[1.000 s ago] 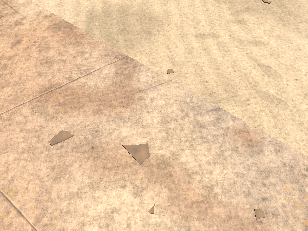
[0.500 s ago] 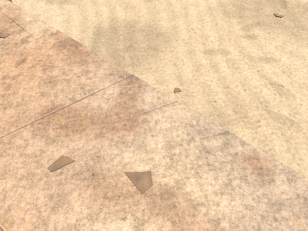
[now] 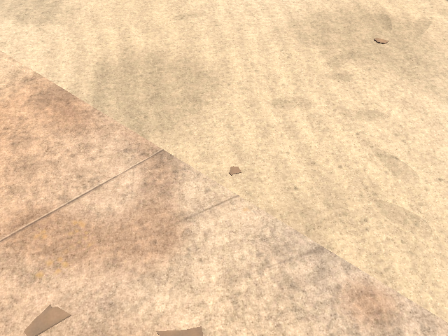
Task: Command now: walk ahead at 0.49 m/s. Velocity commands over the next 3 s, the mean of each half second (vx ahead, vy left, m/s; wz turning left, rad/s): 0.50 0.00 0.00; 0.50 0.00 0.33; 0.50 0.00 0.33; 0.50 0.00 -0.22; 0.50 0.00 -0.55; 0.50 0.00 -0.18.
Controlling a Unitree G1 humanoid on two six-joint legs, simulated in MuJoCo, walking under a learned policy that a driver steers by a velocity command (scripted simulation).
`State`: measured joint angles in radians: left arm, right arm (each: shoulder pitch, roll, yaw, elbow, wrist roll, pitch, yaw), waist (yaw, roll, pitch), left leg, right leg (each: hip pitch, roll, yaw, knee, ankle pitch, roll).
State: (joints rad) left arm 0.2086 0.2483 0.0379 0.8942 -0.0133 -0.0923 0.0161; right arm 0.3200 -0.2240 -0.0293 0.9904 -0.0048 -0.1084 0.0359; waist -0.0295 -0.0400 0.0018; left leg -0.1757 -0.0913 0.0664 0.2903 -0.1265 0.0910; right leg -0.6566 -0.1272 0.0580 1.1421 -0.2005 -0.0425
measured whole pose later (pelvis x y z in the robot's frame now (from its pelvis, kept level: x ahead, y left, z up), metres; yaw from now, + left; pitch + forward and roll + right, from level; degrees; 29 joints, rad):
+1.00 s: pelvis +0.55 -0.01 -0.02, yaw +14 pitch +2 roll +0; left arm 0.26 0.25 0.04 0.90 -0.02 -0.12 0.00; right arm 0.18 -0.26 -0.07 0.82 0.02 -0.07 0.04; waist 0.00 0.00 0.04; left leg -0.41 -0.08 0.02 0.55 -0.16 0.10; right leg -0.33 -0.02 0.01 1.22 -0.43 -0.01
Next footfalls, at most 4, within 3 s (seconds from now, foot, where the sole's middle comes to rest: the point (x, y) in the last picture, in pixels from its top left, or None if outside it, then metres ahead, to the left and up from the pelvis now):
0.30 right None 0.34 -0.17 -0.78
0.90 left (201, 297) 0.64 0.08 -0.78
1.38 right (227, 218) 0.94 -0.02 -0.78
1.90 left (140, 181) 1.12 0.32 -0.78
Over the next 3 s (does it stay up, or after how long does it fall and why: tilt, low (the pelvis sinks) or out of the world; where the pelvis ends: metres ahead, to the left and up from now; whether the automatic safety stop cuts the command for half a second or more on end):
stays up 1.59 0.18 -0.16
